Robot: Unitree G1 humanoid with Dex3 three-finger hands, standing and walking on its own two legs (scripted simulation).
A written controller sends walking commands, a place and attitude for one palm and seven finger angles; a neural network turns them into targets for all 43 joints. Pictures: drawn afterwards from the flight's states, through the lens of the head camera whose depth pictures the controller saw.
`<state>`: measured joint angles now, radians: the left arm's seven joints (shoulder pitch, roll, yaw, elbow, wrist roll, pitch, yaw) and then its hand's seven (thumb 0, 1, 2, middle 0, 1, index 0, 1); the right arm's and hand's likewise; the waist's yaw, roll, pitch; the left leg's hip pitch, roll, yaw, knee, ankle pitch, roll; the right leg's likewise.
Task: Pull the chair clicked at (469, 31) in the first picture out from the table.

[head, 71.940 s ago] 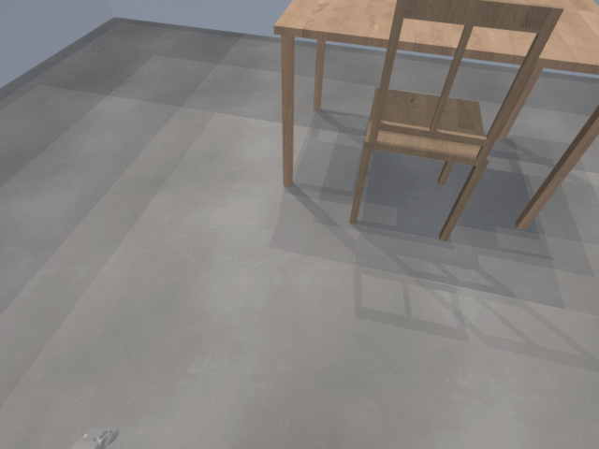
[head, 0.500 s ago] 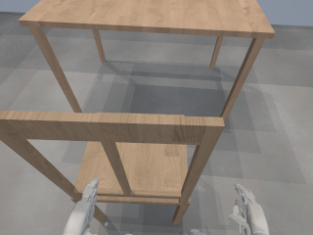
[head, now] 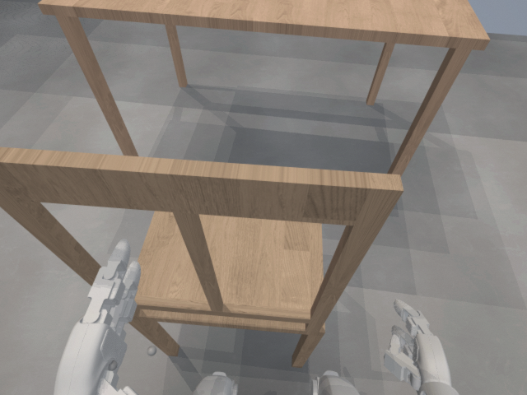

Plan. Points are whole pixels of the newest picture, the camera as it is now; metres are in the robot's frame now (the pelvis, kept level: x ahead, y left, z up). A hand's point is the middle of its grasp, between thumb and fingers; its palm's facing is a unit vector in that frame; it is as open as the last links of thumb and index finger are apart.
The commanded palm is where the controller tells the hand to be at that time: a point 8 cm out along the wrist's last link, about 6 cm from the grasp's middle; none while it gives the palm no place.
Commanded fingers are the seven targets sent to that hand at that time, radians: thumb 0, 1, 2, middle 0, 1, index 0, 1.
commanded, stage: draw the hand back to the body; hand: left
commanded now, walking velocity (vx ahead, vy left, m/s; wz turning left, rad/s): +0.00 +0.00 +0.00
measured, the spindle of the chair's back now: (205, 270) +0.29 +0.11 +0.02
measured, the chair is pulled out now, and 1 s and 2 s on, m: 0.54 0.54 0.54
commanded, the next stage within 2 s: step back with the hand held close in 1.28 s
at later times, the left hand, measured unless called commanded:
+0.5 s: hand (56, 316) +0.18 +0.21 +0.16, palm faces +0.29 -0.86 -0.42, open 14.9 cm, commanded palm +0.14 +0.26 +0.19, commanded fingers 0.00 0.21 0.57 -0.10 -0.16 -0.10 -0.16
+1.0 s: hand out of the picture +0.23 +0.25 +0.27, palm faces +0.50 -0.74 -0.44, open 8.2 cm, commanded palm +0.17 +0.29 +0.26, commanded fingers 0.00 0.90 0.90 -0.20 -0.30 -0.20 -0.30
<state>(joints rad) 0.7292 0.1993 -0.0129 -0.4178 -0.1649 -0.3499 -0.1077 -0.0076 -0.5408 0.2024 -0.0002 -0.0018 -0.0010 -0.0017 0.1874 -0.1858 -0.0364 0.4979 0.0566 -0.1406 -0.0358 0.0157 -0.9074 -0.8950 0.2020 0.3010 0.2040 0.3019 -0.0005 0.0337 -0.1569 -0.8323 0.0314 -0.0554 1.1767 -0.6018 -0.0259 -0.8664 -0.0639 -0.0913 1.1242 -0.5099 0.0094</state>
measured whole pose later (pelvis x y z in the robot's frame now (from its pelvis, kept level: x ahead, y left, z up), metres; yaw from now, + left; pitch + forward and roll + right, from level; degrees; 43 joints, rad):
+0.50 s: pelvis +0.02 -0.01 +0.06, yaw +0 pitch +2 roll -1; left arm 0.69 0.33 0.14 -0.46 -0.05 0.01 0.16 0.00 -0.12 0.41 -0.06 -0.09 -0.07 -0.09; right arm 0.23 -0.22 0.01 0.55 0.04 -0.09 -0.13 0.02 -0.91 -0.90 0.20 0.30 0.20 0.30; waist 0.04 0.08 -0.05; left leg -0.33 0.04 -0.04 0.75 -0.45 -0.03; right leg -0.37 -0.05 -0.10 0.72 -0.38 0.01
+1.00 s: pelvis +0.03 -0.01 +0.09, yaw -1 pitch -3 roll +0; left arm 0.46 0.36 0.37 -0.43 -0.06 -0.07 0.17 0.01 0.75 0.83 -0.18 -0.27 -0.20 -0.28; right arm 0.15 -0.22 0.00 0.66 0.02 -0.13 -0.07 0.02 -0.91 -0.89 0.20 0.30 0.20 0.30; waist 0.06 0.10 0.02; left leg -0.09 0.04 -0.01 0.48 -0.34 -0.03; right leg -0.16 -0.03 -0.08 0.50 -0.29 0.01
